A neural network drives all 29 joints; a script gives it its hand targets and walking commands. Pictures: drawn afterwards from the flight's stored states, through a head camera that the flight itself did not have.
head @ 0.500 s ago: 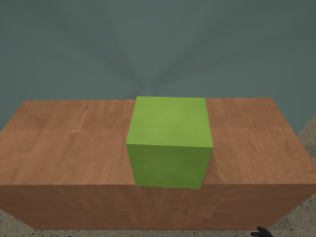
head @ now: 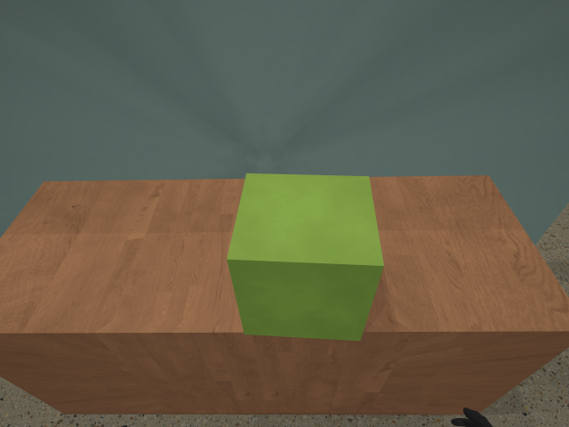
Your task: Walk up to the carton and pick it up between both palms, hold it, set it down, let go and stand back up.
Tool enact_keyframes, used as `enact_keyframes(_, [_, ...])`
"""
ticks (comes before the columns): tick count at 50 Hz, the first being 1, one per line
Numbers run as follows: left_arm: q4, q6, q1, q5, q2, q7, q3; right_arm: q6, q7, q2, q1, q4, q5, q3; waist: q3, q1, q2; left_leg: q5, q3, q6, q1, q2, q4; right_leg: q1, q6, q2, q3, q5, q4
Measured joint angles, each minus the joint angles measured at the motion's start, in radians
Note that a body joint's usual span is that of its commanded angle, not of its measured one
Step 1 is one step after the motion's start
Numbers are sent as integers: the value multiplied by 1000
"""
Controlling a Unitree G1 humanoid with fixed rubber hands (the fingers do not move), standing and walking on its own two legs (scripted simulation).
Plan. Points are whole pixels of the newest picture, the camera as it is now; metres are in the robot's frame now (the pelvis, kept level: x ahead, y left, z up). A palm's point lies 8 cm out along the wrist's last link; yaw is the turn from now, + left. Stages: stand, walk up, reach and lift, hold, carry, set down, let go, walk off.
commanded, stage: stand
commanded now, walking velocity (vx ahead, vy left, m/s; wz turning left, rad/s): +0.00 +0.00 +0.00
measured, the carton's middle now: (304, 258) +0.45 -0.02 -0.06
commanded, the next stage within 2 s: none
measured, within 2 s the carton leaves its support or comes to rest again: neither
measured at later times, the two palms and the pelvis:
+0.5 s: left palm out of the picture +0.10 +0.28 -0.11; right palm out of the picture +0.12 -0.27 -0.10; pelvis +0.00 +0.00 +0.00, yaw +0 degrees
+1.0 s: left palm out of the picture +0.10 +0.28 -0.11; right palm out of the picture +0.12 -0.27 -0.10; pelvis +0.00 +0.00 +0.00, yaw +0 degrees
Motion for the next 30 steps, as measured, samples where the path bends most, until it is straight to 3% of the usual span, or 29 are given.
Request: enact_keyframes(30, [0,0,0,0,0,0,0,0,0,0,0,1,0,0,1,0,0,0,0,0,1,0,-1,1,0,0,0,0,-1])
